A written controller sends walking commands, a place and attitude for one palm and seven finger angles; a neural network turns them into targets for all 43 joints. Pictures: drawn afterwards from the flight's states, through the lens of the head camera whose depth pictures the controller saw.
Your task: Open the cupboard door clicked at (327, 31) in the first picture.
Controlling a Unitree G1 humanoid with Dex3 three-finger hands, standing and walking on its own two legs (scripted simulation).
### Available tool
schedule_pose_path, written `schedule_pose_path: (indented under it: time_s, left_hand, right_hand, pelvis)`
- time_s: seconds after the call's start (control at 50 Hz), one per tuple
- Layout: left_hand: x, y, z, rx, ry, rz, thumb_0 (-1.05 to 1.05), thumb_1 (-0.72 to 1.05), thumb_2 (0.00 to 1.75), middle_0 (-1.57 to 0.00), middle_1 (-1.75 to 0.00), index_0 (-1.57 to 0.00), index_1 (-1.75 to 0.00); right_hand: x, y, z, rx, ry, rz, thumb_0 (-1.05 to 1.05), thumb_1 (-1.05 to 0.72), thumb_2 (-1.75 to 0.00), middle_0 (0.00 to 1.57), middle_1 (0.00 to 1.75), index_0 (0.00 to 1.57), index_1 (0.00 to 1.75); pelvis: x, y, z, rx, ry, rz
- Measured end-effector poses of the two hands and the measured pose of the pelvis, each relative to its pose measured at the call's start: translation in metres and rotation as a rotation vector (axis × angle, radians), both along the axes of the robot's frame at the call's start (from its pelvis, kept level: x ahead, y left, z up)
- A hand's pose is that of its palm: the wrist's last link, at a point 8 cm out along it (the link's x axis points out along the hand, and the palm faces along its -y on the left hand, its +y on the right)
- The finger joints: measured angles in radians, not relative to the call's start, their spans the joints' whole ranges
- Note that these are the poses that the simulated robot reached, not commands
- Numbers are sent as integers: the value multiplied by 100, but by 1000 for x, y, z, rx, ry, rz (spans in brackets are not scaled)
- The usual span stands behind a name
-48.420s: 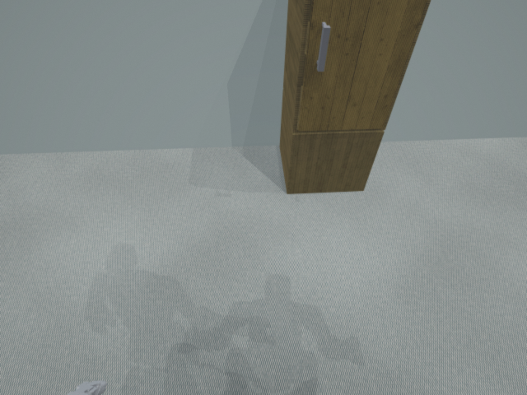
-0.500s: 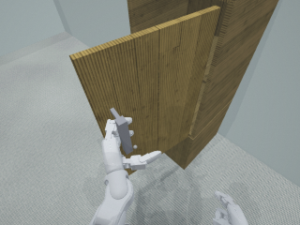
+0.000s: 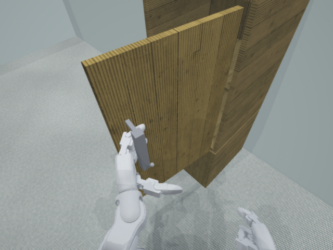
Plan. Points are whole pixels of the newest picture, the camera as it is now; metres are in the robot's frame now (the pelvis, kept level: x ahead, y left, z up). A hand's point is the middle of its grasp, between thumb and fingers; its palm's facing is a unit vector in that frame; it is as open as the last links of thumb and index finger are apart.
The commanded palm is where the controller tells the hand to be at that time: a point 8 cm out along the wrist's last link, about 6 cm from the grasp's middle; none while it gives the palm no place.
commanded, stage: slide the hand sideways off the handle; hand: left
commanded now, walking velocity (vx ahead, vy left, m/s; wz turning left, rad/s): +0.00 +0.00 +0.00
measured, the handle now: (137, 145) +0.35 +0.09 +0.07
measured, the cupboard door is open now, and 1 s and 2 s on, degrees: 81 85 85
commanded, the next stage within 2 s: draw the hand back to the body in 1.14 s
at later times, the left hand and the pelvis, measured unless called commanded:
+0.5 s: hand (147, 185) +0.25 +0.06 +0.07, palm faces -0.14 -0.99 +0.01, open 16.1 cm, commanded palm +0.22 +0.12 +0.07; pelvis +0.00 +0.02 +0.00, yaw -2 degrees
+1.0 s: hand (116, 203) +0.21 +0.12 +0.07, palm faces -0.05 -1.00 -0.02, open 16.2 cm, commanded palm +0.18 +0.18 +0.07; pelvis +0.01 +0.01 -0.01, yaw -1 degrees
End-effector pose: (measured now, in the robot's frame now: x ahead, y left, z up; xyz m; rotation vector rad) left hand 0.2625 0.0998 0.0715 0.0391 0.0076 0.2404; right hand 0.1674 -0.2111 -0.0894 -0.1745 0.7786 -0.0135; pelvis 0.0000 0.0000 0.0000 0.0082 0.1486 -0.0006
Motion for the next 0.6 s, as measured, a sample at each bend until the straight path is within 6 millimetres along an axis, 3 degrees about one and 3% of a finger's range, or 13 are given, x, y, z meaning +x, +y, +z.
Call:
schedule_pose_path:
  time_s: [0.1,0.16,0.36,0.6]
  left_hand:
    - [-11,7,-1,27,-27,-319,-1,-49,30,-26,-45,-19,-48]
    - [-15,4,-2,-10,-22,-420,-1,-49,30,-22,-39,-15,-41]
    - [-17,-1,-2,-54,-15,-393,-1,-50,30,-18,-32,-18,-33]
    - [-41,26,-1,-40,-11,-357,-1,-49,30,-20,-33,-20,-32]
  right_hand:
    - [-5,-1,1,-4,-22,-1,1,-91,-90,20,30,20,30]
    - [-10,-1,2,-5,-39,-23,1,-91,-90,20,30,20,30]
    - [-25,4,8,0,-41,-60,1,-91,-90,20,30,20,30]
    - [-16,7,10,5,-57,-63,1,-91,-90,20,30,20,30]
  pelvis:
    - [-5,3,-2,-1,-6,7]
    - [-8,7,-2,-3,-13,2]
    - [-7,15,-1,3,-11,-30]
    - [1,17,-4,-2,-2,-37]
